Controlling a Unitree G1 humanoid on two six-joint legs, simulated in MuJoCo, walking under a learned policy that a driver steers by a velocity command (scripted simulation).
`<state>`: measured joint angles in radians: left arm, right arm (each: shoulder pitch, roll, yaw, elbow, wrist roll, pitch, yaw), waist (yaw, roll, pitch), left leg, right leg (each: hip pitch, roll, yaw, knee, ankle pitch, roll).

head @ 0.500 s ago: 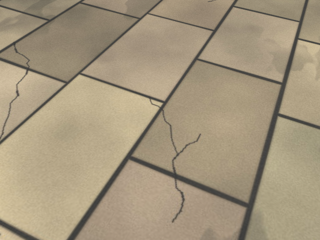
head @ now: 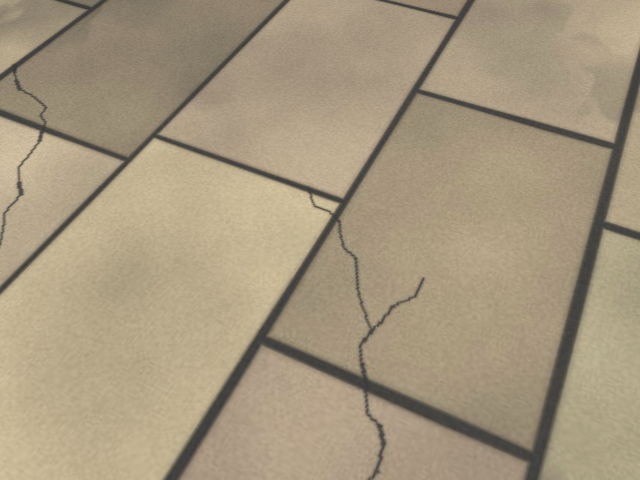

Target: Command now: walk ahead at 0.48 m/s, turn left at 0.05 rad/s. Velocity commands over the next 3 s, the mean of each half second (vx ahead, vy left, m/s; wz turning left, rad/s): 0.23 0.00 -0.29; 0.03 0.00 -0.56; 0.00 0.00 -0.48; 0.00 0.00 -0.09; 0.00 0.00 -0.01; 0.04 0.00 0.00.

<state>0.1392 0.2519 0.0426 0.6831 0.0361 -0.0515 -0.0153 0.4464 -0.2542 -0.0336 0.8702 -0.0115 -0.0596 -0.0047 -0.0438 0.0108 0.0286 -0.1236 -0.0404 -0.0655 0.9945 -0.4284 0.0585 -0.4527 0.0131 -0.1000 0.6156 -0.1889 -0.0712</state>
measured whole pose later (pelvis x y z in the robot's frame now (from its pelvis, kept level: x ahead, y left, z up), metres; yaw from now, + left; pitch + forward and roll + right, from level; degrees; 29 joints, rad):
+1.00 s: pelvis +0.17 -0.02 +0.02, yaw -31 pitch +1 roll +2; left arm 0.27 0.28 0.06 0.69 0.01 0.05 0.00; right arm 0.21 -0.29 -0.07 0.74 -0.03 0.05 -0.01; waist 0.01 0.04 0.03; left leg -0.53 0.01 -0.02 1.03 -0.34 -0.04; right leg -0.24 0.07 0.07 0.45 -0.22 -0.07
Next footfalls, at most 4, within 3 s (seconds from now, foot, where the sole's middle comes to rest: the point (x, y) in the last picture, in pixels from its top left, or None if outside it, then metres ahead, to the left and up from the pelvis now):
0.38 left None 0.34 0.07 -0.76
0.78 right None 0.18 -0.11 -0.76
1.28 left None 0.29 0.04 -0.76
1.64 right None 0.12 -0.09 -0.76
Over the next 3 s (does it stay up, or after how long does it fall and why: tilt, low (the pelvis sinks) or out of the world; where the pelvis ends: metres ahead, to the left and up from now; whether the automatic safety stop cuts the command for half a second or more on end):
stays up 0.19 -0.03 0.02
